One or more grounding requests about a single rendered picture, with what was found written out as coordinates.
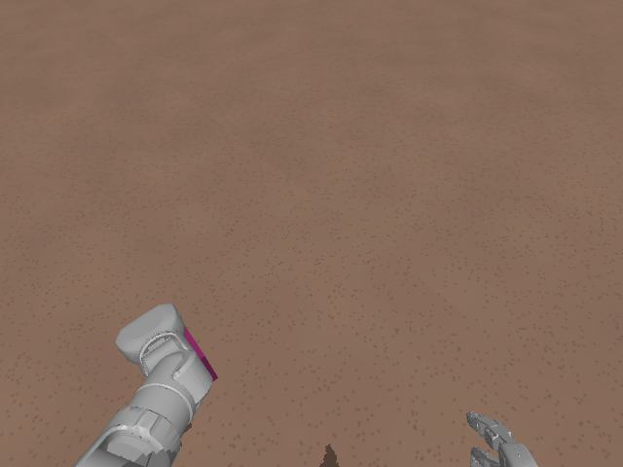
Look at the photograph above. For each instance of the right robot hand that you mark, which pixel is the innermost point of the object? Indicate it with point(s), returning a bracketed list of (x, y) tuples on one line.
[(498, 437)]

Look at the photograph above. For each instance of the left robot arm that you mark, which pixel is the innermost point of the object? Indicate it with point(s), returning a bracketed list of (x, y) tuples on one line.
[(147, 432)]

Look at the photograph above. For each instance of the left robot hand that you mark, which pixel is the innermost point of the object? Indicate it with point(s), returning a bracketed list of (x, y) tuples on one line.
[(160, 318)]

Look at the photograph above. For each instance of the cube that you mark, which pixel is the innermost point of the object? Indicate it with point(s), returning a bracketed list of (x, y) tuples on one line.
[(194, 345)]

